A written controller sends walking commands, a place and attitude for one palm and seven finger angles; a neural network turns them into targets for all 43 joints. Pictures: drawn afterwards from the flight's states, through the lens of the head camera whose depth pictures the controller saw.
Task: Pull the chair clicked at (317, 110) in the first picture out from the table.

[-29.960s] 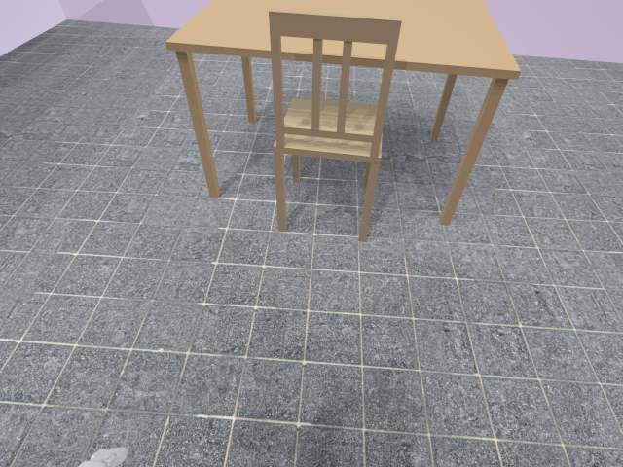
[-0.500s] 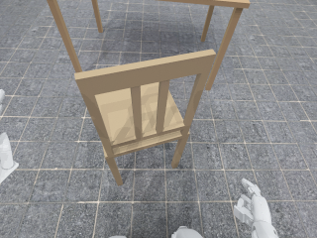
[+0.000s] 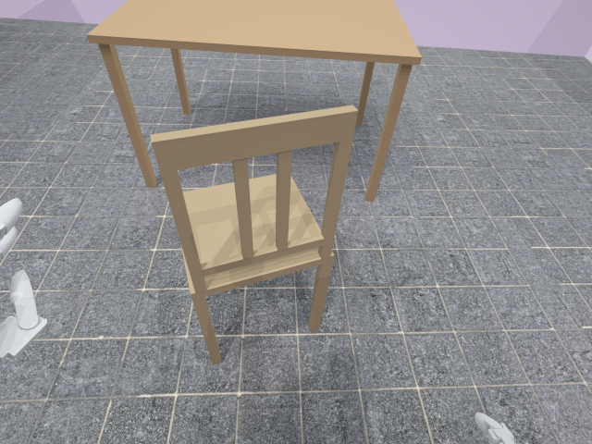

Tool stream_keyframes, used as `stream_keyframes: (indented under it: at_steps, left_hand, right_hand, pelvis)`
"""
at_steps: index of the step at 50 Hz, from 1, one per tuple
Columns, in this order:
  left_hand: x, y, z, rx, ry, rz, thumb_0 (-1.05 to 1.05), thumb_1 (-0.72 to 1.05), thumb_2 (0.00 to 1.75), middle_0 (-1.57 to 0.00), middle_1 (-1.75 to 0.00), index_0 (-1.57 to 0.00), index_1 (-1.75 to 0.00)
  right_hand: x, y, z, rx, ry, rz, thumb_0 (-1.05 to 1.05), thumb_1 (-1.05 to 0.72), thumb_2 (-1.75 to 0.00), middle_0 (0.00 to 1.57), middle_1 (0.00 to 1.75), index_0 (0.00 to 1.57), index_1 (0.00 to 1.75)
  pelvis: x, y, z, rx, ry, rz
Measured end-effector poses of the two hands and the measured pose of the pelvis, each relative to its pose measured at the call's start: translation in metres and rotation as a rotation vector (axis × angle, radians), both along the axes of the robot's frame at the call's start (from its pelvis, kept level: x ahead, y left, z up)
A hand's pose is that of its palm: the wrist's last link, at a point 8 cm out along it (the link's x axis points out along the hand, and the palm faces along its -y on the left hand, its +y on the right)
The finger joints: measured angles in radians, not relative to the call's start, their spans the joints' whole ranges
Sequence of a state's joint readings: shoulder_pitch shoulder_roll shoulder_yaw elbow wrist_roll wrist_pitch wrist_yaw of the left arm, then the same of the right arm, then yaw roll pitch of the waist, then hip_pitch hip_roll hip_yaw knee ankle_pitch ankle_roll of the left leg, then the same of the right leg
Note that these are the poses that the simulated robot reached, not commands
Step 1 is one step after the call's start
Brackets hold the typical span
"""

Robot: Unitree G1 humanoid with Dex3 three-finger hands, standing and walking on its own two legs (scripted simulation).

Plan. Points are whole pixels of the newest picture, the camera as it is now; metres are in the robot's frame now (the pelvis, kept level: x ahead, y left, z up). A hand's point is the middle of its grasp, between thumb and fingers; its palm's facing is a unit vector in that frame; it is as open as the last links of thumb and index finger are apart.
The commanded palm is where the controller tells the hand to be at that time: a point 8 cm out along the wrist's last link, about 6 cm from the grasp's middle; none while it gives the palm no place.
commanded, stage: stop stepping back and stand still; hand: left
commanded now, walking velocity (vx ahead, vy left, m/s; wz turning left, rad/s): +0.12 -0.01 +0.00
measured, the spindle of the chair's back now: (244, 212) +0.58 +0.12 -0.08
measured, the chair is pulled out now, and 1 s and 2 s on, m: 0.64 0.64 0.64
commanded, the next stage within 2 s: let the arm hang, fingers relaxed in 0.76 s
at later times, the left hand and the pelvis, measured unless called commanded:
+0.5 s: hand out of the picture +0.19 +0.30 +0.18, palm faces +0.47 -0.75 -0.46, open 7.4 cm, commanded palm +0.13 +0.33 +0.19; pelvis -0.01 +0.03 +0.00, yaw +1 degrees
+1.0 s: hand (79, 390) +0.20 +0.28 -0.02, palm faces +0.17 -0.88 -0.44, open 7.4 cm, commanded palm none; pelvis +0.00 +0.03 +0.00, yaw +2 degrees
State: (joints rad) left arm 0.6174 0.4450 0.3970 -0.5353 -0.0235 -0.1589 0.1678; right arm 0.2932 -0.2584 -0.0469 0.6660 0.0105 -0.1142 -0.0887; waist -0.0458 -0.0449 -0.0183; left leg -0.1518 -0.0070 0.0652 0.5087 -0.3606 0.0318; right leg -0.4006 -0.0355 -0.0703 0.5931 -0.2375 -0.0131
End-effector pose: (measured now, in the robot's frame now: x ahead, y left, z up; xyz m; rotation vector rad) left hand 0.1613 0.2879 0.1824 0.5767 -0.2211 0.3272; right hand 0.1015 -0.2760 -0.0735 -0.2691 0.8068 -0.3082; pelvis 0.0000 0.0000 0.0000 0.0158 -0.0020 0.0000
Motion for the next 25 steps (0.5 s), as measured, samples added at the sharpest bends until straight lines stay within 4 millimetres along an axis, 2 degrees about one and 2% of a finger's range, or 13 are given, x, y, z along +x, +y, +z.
stream_keyframes:
  at_steps: [3, 7, 11, 15, 17, 19, 25]
  left_hand:
    - [-0.008, 0.007, 0.010, 0.033, -0.020, 0.017, 0.01, 0.88, 0.90, -0.22, -0.30, -0.22, -0.30]
    - [-0.015, 0.019, 0.022, 0.092, -0.074, 0.063, 0.01, 0.88, 0.90, -0.22, -0.30, -0.22, -0.30]
    - [-0.020, 0.032, 0.006, 0.014, -0.067, 0.108, 0.01, 0.89, 0.90, -0.21, -0.30, -0.21, -0.30]
    - [-0.029, 0.038, -0.020, -0.082, 0.006, 0.113, 0.01, 0.89, 0.90, -0.21, -0.30, -0.21, -0.30]
    - [-0.032, 0.038, -0.025, -0.100, 0.026, 0.103, 0.01, 0.89, 0.90, -0.21, -0.30, -0.21, -0.30]
    - [-0.032, 0.039, -0.021, -0.092, 0.026, 0.092, 0.01, 0.89, 0.90, -0.21, -0.30, -0.21, -0.30]
    - [-0.019, 0.048, 0.014, 0.004, -0.091, 0.079, 0.01, 0.88, 0.90, -0.22, -0.30, -0.21, -0.30]
  right_hand:
    - [-0.005, 0.002, 0.004, 0.016, -0.041, -0.013, 0.02, -0.91, -0.90, 0.20, 0.30, 0.20, 0.30]
    - [0.000, 0.015, -0.009, 0.071, -0.050, 0.021, 0.01, -0.91, -0.90, 0.20, 0.30, 0.19, 0.30]
    - [0.007, 0.031, -0.021, 0.104, -0.001, 0.061, 0.01, -0.91, -0.90, 0.20, 0.30, 0.20, 0.30]
    - [0.014, 0.051, -0.012, 0.102, -0.007, 0.087, 0.01, -0.91, -0.90, 0.20, 0.30, 0.20, 0.30]
    - [0.018, 0.062, -0.004, 0.094, -0.033, 0.103, 0.01, -0.91, -0.90, 0.20, 0.30, 0.20, 0.30]
    - [0.024, 0.072, 0.002, 0.094, -0.061, 0.119, 0.01, -0.91, -0.90, 0.20, 0.30, 0.20, 0.30]
    - [0.046, 0.097, 0.007, 0.134, -0.096, 0.198, 0.01, -0.91, -0.90, 0.20, 0.30, 0.20, 0.30]
  pelvis:
    - [0.000, 0.003, 0.003, -0.006, -0.005, -0.010]
    - [-0.001, 0.003, -0.002, -0.019, -0.013, 0.021]
    - [-0.011, 0.008, -0.005, -0.062, -0.025, 0.039]
    - [-0.015, 0.017, -0.003, -0.046, -0.038, 0.021]
    - [-0.013, 0.021, -0.001, -0.029, -0.042, 0.000]
    - [-0.012, 0.025, 0.002, -0.028, -0.040, -0.005]
    - [-0.010, 0.030, 0.004, -0.035, -0.035, 0.012]
